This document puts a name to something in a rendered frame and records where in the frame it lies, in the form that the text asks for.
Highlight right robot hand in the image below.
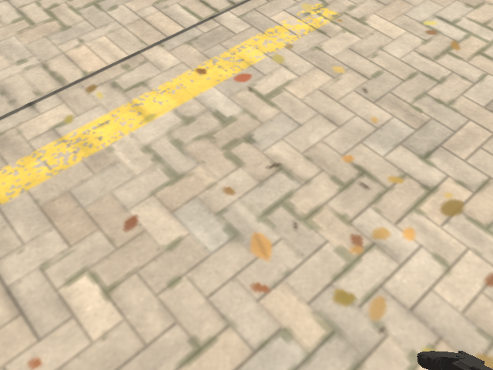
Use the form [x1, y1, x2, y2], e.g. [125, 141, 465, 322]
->
[417, 351, 493, 370]

